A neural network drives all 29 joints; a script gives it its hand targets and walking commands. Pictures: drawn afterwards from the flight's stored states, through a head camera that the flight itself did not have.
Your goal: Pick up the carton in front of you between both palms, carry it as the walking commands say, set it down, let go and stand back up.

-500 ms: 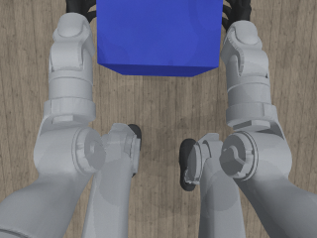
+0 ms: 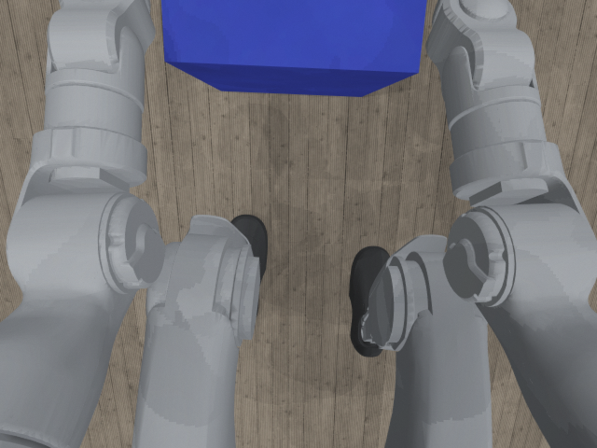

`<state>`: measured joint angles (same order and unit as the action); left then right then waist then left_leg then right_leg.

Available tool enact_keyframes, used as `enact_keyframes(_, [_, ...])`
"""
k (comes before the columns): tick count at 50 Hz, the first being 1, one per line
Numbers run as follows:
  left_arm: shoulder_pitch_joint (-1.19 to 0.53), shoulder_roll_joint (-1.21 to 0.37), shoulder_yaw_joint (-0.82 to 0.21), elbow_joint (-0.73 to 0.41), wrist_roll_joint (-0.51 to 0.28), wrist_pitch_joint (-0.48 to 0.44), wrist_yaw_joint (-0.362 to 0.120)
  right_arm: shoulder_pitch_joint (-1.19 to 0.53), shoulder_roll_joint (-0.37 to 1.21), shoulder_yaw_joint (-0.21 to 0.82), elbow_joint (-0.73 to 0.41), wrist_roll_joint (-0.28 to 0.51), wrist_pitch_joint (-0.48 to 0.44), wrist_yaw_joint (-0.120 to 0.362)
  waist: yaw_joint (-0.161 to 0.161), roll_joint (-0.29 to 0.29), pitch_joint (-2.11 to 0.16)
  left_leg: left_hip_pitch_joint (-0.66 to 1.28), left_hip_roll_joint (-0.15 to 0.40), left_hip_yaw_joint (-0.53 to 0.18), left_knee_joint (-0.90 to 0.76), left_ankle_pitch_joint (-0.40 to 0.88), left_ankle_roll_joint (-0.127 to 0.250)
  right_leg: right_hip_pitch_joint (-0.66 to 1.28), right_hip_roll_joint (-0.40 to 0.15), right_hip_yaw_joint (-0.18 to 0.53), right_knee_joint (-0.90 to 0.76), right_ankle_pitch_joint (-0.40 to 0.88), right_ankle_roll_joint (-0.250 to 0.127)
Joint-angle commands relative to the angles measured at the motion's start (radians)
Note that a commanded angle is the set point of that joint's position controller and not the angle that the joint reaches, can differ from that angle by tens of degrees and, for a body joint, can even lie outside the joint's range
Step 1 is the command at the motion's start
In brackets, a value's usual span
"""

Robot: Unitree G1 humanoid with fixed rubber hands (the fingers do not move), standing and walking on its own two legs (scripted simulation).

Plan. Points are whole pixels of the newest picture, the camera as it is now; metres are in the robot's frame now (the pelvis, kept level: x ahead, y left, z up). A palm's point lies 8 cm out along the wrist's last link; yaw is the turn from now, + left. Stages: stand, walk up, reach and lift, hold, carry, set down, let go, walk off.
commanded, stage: set down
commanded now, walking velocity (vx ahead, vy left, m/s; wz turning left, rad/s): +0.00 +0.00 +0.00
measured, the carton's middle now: out of the picture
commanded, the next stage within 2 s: none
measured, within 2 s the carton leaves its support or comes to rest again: rests again in 0.20 s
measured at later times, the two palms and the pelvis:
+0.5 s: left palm out of the picture +0.52 +0.24 -0.18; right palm out of the picture +0.56 -0.07 -0.18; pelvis -0.02 +0.00 -0.02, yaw +0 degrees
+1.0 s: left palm out of the picture +0.51 +0.24 -0.20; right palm (457, 4) +0.55 -0.08 -0.20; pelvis -0.01 +0.00 -0.02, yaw +0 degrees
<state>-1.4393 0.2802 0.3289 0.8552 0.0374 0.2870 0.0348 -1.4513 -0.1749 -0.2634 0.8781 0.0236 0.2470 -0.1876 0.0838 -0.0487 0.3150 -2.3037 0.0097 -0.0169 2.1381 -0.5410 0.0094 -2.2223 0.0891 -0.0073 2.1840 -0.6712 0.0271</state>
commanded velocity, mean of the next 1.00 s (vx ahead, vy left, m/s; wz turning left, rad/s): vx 0.00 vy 0.00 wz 0.00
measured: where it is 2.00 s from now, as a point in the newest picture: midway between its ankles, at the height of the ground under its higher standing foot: (306, 304)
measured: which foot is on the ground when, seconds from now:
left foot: down 0.00-1.00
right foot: down 0.00-1.00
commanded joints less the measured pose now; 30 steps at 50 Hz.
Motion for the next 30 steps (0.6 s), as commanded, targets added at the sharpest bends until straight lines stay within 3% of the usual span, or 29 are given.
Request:
enact_keyframes(1, [-0.514, -0.9, -0.372, -0.048, -0.104, -0.023, -0.294, -0.617, 0.918, 0.382, -0.108, 0.098, -0.03, 0.286, 0.057, -0.008, -1.239, 0.798, -0.098, 0.054, -0.109, 0.484, -0.007, 0.424, 0.09, -0.066, -0.164, 0.379, -0.01])
enact_keyframes(9, [-0.542, -0.844, -0.322, -0.023, -0.085, -0.047, -0.3, -0.646, 0.871, 0.354, -0.064, 0.1, -0.049, 0.278, 0.081, -0.033, -1.129, 0.694, -0.086, 0.065, -0.098, 0.391, -0.002, 0.461, 0.09, -0.051, -0.152, 0.336, -0.017])
enact_keyframes(14, [-0.557, -0.816, -0.312, 0.016, -0.097, -0.053, -0.308, -0.642, 0.831, 0.337, -0.029, 0.084, -0.051, 0.274, 0.068, -0.039, -1.046, 0.66, -0.079, 0.062, -0.085, 0.337, 0.001, 0.468, 0.085, -0.045, -0.146, 0.295, -0.024])
enact_keyframes(23, [-0.49, -0.747, -0.233, 0.117, -0.034, -0.04, -0.324, -0.565, 0.741, 0.246, 0.064, 0.019, -0.033, 0.306, 0.049, -0.029, -0.776, 0.599, -0.075, 0.041, -0.086, 0.198, 0.014, 0.334, 0.077, -0.052, -0.151, 0.141, -0.03])
enact_keyframes(30, [-0.428, -0.699, -0.178, 0.173, 0.005, -0.027, -0.333, -0.508, 0.68, 0.194, 0.112, -0.026, -0.015, 0.321, 0.036, -0.038, -0.627, 0.56, -0.074, 0.03, -0.086, 0.126, 0.018, 0.306, 0.068, -0.047, -0.153, 0.092, -0.029])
